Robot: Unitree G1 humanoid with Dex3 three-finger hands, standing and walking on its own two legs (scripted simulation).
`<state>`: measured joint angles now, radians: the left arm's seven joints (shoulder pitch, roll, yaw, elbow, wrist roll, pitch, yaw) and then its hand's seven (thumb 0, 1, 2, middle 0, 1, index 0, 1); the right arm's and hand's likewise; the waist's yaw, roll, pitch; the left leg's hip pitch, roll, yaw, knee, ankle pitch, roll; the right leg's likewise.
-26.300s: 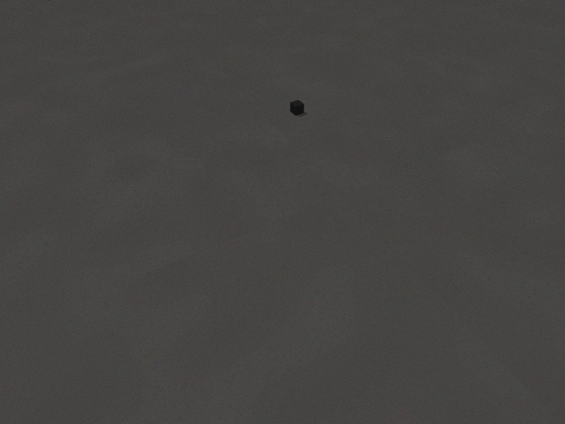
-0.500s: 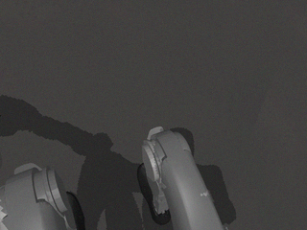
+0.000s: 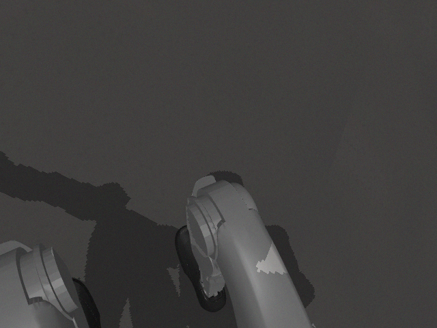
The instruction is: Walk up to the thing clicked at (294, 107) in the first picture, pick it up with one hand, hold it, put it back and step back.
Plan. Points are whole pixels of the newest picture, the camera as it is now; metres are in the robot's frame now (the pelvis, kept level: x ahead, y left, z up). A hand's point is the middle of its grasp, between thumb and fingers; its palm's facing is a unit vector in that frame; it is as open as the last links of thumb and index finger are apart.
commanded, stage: rest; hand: left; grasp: from above
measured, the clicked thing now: out of the picture +0.44 +0.34 -0.26
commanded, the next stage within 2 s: open in 0.66 s
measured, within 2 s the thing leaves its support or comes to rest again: rests again in 0.42 s
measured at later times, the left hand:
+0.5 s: hand out of the picture +0.44 +0.33 -0.24, palm faces -0.26 -0.35 -0.90, open 9.6 cm
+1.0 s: hand out of the picture +0.44 +0.33 -0.25, palm faces -0.27 -0.34 -0.90, open 10.1 cm
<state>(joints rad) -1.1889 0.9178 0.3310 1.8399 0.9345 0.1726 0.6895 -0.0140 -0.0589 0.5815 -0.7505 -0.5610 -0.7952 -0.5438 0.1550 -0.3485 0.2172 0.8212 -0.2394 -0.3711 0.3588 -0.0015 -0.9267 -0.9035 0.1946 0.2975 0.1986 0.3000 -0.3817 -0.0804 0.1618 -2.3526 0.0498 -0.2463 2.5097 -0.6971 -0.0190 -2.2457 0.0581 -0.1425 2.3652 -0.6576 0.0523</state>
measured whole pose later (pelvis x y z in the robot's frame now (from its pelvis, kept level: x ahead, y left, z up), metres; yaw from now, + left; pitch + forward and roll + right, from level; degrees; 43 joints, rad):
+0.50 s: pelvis +0.00 +0.00 +0.00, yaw -1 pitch +28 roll -14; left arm -1.22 0.99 0.30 1.86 0.90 0.19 0.72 -0.02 -0.05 0.57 -0.75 -0.58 -0.79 -0.54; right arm 0.13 -0.36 0.29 0.77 -0.25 -0.40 0.37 0.00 -0.92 -0.90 0.19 0.30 0.20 0.30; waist -0.42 -0.12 0.23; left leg -2.33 0.05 -0.28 2.51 -0.69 -0.01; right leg -2.21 0.06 -0.17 2.34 -0.65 0.06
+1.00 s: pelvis -0.01 +0.01 +0.01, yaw -2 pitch +26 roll -15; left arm -1.23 1.04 0.26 1.86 0.88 0.19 0.71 -0.01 -0.03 0.60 -0.62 -0.63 -0.65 -0.62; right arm 0.12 -0.38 0.34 0.72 -0.24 -0.41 0.36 0.00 -0.91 -0.90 0.20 0.30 0.20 0.30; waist -0.44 -0.15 0.27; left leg -2.31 0.05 -0.29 2.50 -0.69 -0.01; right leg -2.17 0.07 -0.18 2.31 -0.63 0.07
